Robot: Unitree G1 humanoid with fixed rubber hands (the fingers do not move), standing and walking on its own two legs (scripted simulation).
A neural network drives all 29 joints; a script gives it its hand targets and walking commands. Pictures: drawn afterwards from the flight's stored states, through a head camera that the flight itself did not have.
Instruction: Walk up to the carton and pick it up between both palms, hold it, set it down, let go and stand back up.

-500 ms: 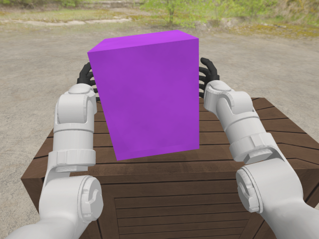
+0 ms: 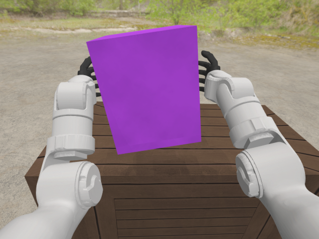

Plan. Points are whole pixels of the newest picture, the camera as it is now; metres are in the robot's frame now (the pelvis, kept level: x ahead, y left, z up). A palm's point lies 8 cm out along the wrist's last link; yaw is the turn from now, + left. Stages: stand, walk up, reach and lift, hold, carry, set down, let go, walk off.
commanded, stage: hold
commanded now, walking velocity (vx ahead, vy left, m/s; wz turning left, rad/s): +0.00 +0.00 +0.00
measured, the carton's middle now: (149, 84) +0.41 +0.01 +0.29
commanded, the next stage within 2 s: none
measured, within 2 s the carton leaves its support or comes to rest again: neither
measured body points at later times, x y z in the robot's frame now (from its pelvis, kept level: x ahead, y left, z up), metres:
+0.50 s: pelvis -0.01 +0.00 +0.00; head -0.11 +0.02 +0.44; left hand +0.38 +0.16 +0.31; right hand +0.38 -0.14 +0.32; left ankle +0.03 +0.13 -0.75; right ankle -0.01 -0.10 -0.75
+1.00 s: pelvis +0.00 +0.00 +0.00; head -0.10 +0.02 +0.44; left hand +0.39 +0.15 +0.30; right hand +0.38 -0.14 +0.32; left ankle +0.03 +0.13 -0.75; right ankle -0.01 -0.10 -0.75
